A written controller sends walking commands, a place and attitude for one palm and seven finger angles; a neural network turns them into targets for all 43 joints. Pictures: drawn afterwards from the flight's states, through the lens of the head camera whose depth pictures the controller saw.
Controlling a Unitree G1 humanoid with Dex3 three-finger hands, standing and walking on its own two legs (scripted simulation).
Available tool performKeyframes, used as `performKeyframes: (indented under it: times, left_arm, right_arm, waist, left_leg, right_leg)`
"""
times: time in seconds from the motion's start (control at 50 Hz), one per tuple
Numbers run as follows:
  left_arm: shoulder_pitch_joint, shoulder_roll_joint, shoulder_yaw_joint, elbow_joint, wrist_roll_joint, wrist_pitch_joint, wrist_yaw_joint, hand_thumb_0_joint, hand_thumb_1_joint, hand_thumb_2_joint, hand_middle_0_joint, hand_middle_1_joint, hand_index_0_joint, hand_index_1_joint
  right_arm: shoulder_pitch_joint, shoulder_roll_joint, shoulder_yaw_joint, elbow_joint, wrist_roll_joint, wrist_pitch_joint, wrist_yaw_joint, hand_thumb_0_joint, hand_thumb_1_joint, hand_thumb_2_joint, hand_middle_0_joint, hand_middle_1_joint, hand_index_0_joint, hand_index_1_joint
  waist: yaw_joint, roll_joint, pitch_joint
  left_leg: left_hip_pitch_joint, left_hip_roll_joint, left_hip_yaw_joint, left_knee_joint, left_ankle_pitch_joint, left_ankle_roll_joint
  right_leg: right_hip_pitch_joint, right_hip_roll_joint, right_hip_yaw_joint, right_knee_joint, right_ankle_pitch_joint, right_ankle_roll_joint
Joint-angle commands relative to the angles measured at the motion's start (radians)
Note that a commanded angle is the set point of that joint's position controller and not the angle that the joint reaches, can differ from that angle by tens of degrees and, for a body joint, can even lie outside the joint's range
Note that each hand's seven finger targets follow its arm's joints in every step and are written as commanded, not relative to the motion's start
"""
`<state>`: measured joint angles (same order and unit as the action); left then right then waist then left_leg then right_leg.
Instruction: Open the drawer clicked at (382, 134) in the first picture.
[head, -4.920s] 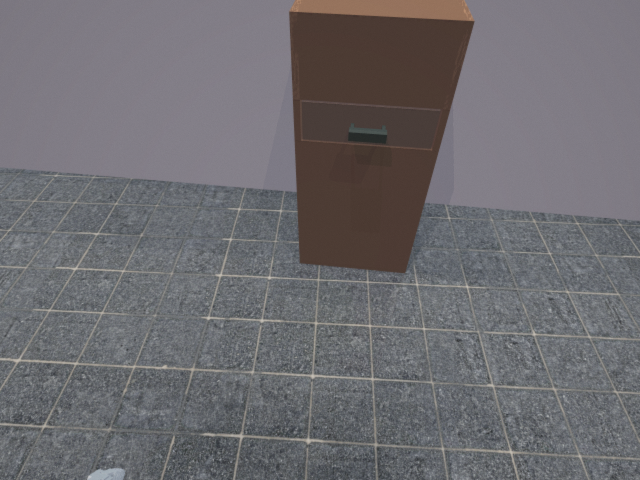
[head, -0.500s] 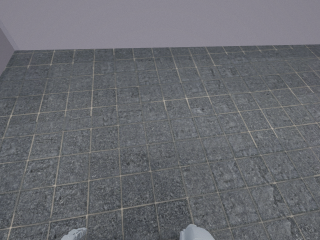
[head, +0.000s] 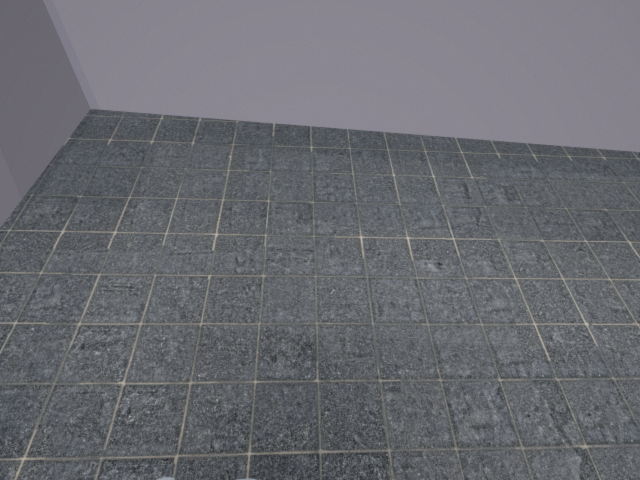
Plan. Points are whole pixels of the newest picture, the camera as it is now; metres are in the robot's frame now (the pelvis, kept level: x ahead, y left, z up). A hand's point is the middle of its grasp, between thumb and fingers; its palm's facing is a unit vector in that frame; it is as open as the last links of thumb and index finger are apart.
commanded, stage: turn to face it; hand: left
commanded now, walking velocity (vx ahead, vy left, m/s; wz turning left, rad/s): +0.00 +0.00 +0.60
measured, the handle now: out of the picture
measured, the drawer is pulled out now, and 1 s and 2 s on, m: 0.00 0.00 0.00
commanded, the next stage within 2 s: none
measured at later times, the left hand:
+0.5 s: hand out of the picture +0.00 +0.14 -0.13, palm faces +0.31 -0.90 -0.29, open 7.4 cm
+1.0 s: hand out of the picture -0.08 +0.19 -0.14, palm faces +0.59 -0.76 -0.28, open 7.4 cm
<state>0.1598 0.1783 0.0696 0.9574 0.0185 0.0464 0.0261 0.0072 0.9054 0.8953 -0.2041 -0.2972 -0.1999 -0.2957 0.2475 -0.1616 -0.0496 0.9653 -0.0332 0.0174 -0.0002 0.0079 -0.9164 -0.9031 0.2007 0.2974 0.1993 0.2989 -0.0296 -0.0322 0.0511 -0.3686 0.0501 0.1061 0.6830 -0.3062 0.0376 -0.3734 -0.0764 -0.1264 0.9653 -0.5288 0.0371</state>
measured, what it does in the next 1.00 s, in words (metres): steps on the spot, turning left: right foot, then left foot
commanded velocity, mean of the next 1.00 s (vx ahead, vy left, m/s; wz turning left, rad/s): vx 0.00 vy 0.00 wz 0.60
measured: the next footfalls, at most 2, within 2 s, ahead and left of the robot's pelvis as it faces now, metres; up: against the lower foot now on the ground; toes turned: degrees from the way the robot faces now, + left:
right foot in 0.32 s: +0.05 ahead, -0.17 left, +0.00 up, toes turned +8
left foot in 0.74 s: -0.05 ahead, +0.08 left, +0.00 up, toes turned +33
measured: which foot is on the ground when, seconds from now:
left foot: down 0.00-0.32, up 0.34-0.72, down 0.74-1.00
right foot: up 0.00-0.30, down 0.32-0.74, up 0.76-1.00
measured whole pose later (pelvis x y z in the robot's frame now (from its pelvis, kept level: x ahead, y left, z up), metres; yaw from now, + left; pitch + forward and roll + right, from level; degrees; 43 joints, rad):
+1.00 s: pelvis -0.03 -0.05 +0.02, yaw +35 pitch +0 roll -1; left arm 0.17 0.27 0.09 0.89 0.01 0.06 0.01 0.01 0.91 0.90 -0.20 -0.30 -0.20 -0.29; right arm 0.17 -0.21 -0.05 0.91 -0.03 0.03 0.01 0.01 -0.90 -0.90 0.20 0.30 0.20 0.30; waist -0.01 -0.01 0.07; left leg -0.27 -0.01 -0.03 0.51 -0.24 0.02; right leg -0.45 -0.09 -0.02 0.96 -0.43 0.10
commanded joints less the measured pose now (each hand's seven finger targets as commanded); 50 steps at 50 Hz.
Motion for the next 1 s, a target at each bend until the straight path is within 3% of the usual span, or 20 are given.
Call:
performKeyframes:
  times: [0.0,0.04,0.16,0.22,0.26,0.28,0.3,0.32,0.34,0.38,0.42,0.56,0.62,0.66,0.68,0.7,0.72,0.74,0.82,0.98]
  left_arm:
    - [-0.007,0.087,0.028,-0.089,0.002,-0.028,-0.01,0.0,0.9,0.9,-0.2,-0.3,-0.2,-0.3]
    - [0.016,0.086,0.028,-0.08,-0.003,-0.026,-0.012,0.0,0.9,0.9,-0.2,-0.3,-0.2,-0.3]
    - [0.0,0.088,0.021,-0.105,-0.009,-0.024,-0.009,0.0,0.9,0.9,-0.2,-0.3,-0.2,-0.3]
    - [0.064,0.093,0.02,-0.1,-0.015,-0.027,-0.005,0.0,0.9,0.9,-0.2,-0.3,-0.2,-0.3]
    - [0.159,0.119,0.025,-0.085,-0.014,-0.036,-0.003,0.0,0.9,0.9,-0.2,-0.3,-0.2,-0.3]
    - [0.197,0.171,0.036,-0.081,-0.004,-0.043,0.003,0.0,0.9,0.9,-0.2,-0.3,-0.2,-0.3]
    - [0.189,0.281,0.056,-0.101,0.015,-0.05,0.011,0.0,0.9,0.9,-0.2,-0.3,-0.2,-0.3]
    - [0.138,0.297,0.043,-0.127,0.006,-0.04,0.011,0.0,0.9,0.9,-0.2,-0.3,-0.2,-0.3]
    - [0.083,0.267,0.048,-0.137,0.005,-0.048,0.013,0.0,0.9,0.9,-0.2,-0.3,-0.2,-0.3]
    - [-0.003,0.199,0.023,-0.151,0.008,-0.05,0.01,0.0,0.9,0.9,-0.2,-0.3,-0.2,-0.3]
    - [0.011,0.187,0.014,-0.152,0.01,-0.057,0.009,0.0,0.9,0.9,-0.2,-0.3,-0.2,-0.3]
    - [0.134,0.238,0.024,-0.105,0.015,-0.05,0.006,0.0,0.9,0.9,-0.2,-0.3,-0.2,-0.3]
    - [0.14,0.26,0.037,-0.101,0.015,-0.045,0.004,0.0,0.9,0.9,-0.2,-0.3,-0.2,-0.3]
    - [0.126,0.256,0.041,-0.093,0.009,-0.039,-0.001,0.0,0.9,0.9,-0.2,-0.3,-0.2,-0.3]
    - [0.123,0.247,0.043,-0.098,-0.001,-0.034,-0.004,0.0,0.9,0.9,-0.2,-0.3,-0.2,-0.3]
    - [0.129,0.2,0.04,-0.126,-0.008,-0.031,-0.011,0.0,0.9,0.9,-0.2,-0.3,-0.2,-0.3]
    - [0.063,0.145,0.014,-0.179,-0.005,-0.03,-0.014,0.0,0.9,0.9,-0.2,-0.3,-0.2,-0.3]
    - [-0.007,0.158,0.016,-0.181,0.003,-0.017,-0.004,0.0,0.9,0.9,-0.2,-0.3,-0.2,-0.3]
    - [0.023,0.155,0.029,-0.132,-0.003,-0.018,-0.019,0.0,0.9,0.9,-0.2,-0.3,-0.2,-0.3]
    - [-0.01,0.137,0.018,-0.163,-0.01,-0.02,-0.012,0.0,0.9,0.9,-0.2,-0.3,-0.2,-0.3]
  right_arm:
    - [0.019,-0.189,-0.041,-0.07,0.004,-0.023,-0.02,0.0,-0.9,-0.9,0.2,0.3,0.2,0.3]
    - [0.016,-0.198,-0.045,-0.075,0.008,-0.026,-0.02,0.0,-0.9,-0.9,0.2,0.3,0.2,0.3]
    - [0.017,-0.24,-0.067,-0.082,0.007,-0.006,-0.009,0.0,-0.9,-0.9,0.2,0.3,0.2,0.3]
    - [-0.042,-0.261,-0.076,-0.104,0.004,0.008,-0.001,0.0,-0.9,-0.9,0.2,0.3,0.2,0.3]
    - [-0.088,-0.258,-0.081,-0.125,0.012,0.015,0.004,0.0,-0.9,-0.9,0.2,0.3,0.2,0.3]
    - [-0.093,-0.214,-0.078,-0.139,0.019,0.019,0.01,0.0,-0.9,-0.9,0.2,0.3,0.2,0.3]
    - [-0.088,-0.132,-0.062,-0.171,0.021,0.021,0.014,0.0,-0.9,-0.9,0.2,0.3,0.2,0.3]
    - [-0.121,-0.174,-0.069,-0.184,0.006,0.022,0.014,0.0,-0.9,-0.9,0.2,0.3,0.2,0.3]
    - [-0.128,-0.174,-0.073,-0.173,0.005,0.031,0.017,0.0,-0.9,-0.9,0.2,0.3,0.2,0.3]
    - [-0.101,-0.176,-0.072,-0.131,0.005,0.04,0.029,0.0,-0.9,-0.9,0.2,0.3,0.2,0.3]
    - [-0.074,-0.161,-0.064,-0.116,0.01,0.04,0.035,0.0,-0.9,-0.9,0.2,0.3,0.2,0.3]
    - [-0.205,-0.146,-0.042,-0.151,0.017,0.036,0.038,0.0,-0.9,-0.9,0.2,0.3,0.2,0.3]
    - [-0.189,-0.145,-0.033,-0.156,0.022,0.021,0.033,0.0,-0.9,-0.9,0.2,0.3,0.2,0.3]
    - [-0.133,-0.162,-0.036,-0.148,0.02,0.013,0.03,0.0,-0.9,-0.9,0.2,0.3,0.2,0.3]
    - [-0.08,-0.198,-0.046,-0.135,0.017,0.006,0.029,0.0,-0.9,-0.9,0.2,0.3,0.2,0.3]
    - [-0.015,-0.308,-0.074,-0.13,0.011,-0.006,0.023,0.0,-0.9,-0.9,0.2,0.3,0.2,0.3]
    - [0.059,-0.389,-0.093,-0.114,0.018,-0.003,0.017,0.0,-0.9,-0.9,0.2,0.3,0.2,0.3]
    - [0.102,-0.363,-0.09,-0.079,0.019,-0.005,0.004,0.0,-0.9,-0.9,0.2,0.3,0.2,0.3]
    - [-0.093,-0.27,-0.056,-0.129,0.011,-0.01,-0.008,0.0,-0.9,-0.9,0.2,0.3,0.2,0.3]
    - [-0.061,-0.278,-0.069,-0.12,0.006,0.002,-0.002,0.0,-0.9,-0.9,0.2,0.3,0.2,0.3]
  waist:
    - [0.012,0.177,-0.076]
    - [0.007,0.173,-0.123]
    - [-0.018,0.181,-0.132]
    - [0.009,0.211,-0.12]
    - [0.056,0.174,-0.13]
    - [0.075,0.056,-0.12]
    - [0.081,-0.273,-0.082]
    - [0.08,-0.215,-0.064]
    - [0.049,-0.241,-0.038]
    - [0.001,-0.148,0.044]
    - [-0.002,-0.146,0.018]
    - [0.077,-0.169,-0.025]
    - [0.083,-0.183,-0.083]
    - [0.051,-0.164,-0.11]
    - [0.02,-0.096,-0.141]
    - [-0.017,0.168,-0.202]
    - [-0.058,0.35,-0.196]
    - [-0.08,0.258,-0.199]
    - [0.014,0.2,-0.084]
    - [-0.002,0.191,-0.091]
  left_leg:
    - [0.151,0.239,-0.35,-0.378,0.309,0.112]
    - [0.207,0.211,-0.31,-0.359,0.377,0.114]
    - [0.232,0.205,-0.37,-0.339,0.356,0.137]
    - [0.12,0.174,-0.396,-0.323,0.306,0.116]
    - [0.017,0.117,-0.379,-0.258,0.222,0.067]
    - [-0.122,0.04,-0.317,-0.144,0.07,0.006]
    - [-0.319,-0.112,-0.127,0.126,-0.185,-0.084]
    - [-0.275,-0.072,-0.163,0.335,-0.261,-0.072]
    - [-0.276,-0.052,-0.189,0.441,-0.223,-0.068]
    - [-0.251,-0.012,-0.15,0.553,-0.098,-0.082]
    - [-0.229,-0.018,-0.103,0.519,-0.062,-0.103]
    - [-0.148,-0.014,-0.025,0.219,-0.136,-0.114]
    - [-0.053,-0.024,0.013,0.048,-0.139,-0.096]
    - [0.056,-0.03,0.025,-0.142,-0.02,-0.083]
    - [0.211,-0.014,0.003,-0.263,0.13,-0.066]
    - [0.424,0.197,-0.278,-0.304,0.416,0.031]
    - [0.476,0.398,-0.483,-0.296,0.819,0.171]
    - [0.435,0.379,-0.455,-0.279,0.771,0.19]
    - [0.219,0.189,-0.289,-0.313,0.515,0.107]
    - [0.196,0.167,-0.398,-0.313,0.414,0.13]
  right_leg:
    - [-0.191,-0.023,0.122,0.213,0.11,0.021]
    - [-0.166,-0.013,0.116,0.132,0.115,0.031]
    - [-0.103,0.024,0.102,-0.085,0.067,0.039]
    - [0.041,0.053,0.081,-0.253,0.1,0.029]
    - [0.209,0.059,0.065,-0.481,0.253,0.022]
    - [0.328,-0.047,0.154,-0.636,0.234,-0.01]
    - [0.361,-0.345,0.485,-0.758,0.149,-0.121]
    - [0.188,-0.434,0.483,-0.765,0.163,-0.185]
    - [0.128,-0.378,0.459,-0.76,0.172,-0.171]
    - [0.061,-0.28,0.256,-0.703,0.291,-0.134]
    - [0.126,-0.237,0.136,-0.654,0.45,-0.123]
    - [0.269,-0.292,0.073,-0.603,0.625,-0.153]
    - [0.313,-0.31,0.047,-0.527,0.74,-0.151]
    - [0.299,-0.289,-0.013,-0.427,0.74,-0.1]
    - [0.201,-0.269,-0.049,-0.316,0.678,-0.053]
    - [-0.046,-0.167,-0.09,-0.099,0.374,0.024]
    - [-0.252,-0.074,-0.042,0.082,-0.161,0.07]
    - [-0.261,-0.073,0.064,0.177,-0.121,0.056]
    - [-0.189,-0.052,0.103,0.185,0.106,0.06]
    - [-0.064,0.018,0.103,-0.12,0.09,0.056]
